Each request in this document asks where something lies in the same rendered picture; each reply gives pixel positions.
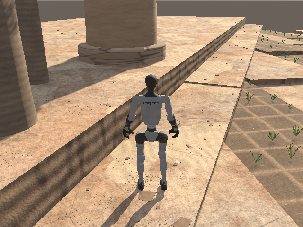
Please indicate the robot right upper arm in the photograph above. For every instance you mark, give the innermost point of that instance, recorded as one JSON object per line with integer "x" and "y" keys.
{"x": 168, "y": 107}

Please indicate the right robot hand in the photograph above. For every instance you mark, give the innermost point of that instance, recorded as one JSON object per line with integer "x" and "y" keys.
{"x": 172, "y": 131}

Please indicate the right robot foot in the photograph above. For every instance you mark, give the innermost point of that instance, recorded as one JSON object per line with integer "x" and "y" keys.
{"x": 163, "y": 186}

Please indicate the robot left forearm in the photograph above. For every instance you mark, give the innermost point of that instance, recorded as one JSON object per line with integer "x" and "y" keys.
{"x": 127, "y": 123}

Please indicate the left robot thigh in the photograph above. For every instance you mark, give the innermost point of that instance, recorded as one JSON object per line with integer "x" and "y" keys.
{"x": 140, "y": 139}

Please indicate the left robot hand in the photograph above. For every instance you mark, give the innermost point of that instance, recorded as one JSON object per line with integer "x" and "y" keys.
{"x": 128, "y": 131}

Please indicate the robot left upper arm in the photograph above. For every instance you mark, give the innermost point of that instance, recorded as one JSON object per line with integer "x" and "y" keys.
{"x": 133, "y": 107}

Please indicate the robot right forearm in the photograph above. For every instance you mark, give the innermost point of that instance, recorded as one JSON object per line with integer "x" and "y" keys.
{"x": 174, "y": 124}

